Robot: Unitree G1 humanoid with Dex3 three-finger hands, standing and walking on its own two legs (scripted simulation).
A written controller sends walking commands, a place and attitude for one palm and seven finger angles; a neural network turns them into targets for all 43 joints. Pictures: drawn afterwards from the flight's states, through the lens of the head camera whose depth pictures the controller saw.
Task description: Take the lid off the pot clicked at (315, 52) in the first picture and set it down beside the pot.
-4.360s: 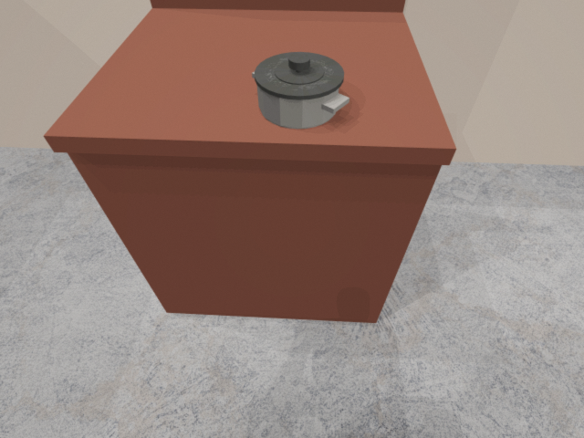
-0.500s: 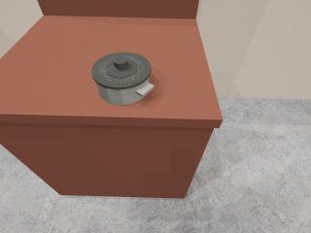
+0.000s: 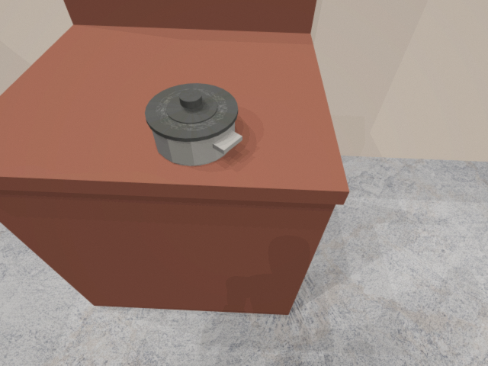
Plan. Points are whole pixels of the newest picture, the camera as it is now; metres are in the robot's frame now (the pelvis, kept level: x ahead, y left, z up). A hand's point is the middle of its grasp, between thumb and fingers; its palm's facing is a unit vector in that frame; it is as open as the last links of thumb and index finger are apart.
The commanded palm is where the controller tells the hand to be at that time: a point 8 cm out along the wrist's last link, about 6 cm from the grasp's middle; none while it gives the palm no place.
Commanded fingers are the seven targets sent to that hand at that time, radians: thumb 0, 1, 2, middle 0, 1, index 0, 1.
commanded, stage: shuffle to correct the standing spot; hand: left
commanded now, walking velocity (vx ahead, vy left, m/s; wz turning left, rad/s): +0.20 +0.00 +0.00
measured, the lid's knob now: (190, 98) +0.53 +0.14 +0.16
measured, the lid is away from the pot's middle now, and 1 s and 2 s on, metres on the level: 0.00 0.00 0.00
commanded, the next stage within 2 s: come to a stop and stand still in 0.26 s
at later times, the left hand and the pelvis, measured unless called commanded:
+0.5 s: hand (176, 331) +0.21 +0.15 -0.16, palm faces +0.03 -0.98 -0.21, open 7.4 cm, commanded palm none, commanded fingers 0.00 0.90 0.90 -0.20 -0.30 -0.20 -0.30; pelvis +0.09 -0.03 -0.01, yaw +3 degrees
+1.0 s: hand out of the picture +0.09 +0.20 -0.18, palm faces +0.12 -0.95 -0.28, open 7.4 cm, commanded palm none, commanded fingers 0.00 0.90 0.90 -0.20 -0.30 -0.20 -0.30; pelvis +0.06 -0.02 -0.02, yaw +3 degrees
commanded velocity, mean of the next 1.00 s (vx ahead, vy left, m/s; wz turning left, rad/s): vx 0.01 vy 0.06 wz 0.00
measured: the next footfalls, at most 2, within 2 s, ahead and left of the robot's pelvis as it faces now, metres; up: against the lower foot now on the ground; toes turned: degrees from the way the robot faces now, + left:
right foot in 0.50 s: +0.19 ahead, -0.14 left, +0.00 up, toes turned -2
left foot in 1.00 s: +0.10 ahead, +0.10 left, +0.00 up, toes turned +2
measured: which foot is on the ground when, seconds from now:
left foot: down 0.00-0.50, up 0.52-0.98, down 1.00-1.00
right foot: down 0.00-0.20, up 0.22-0.48, down 0.50-1.00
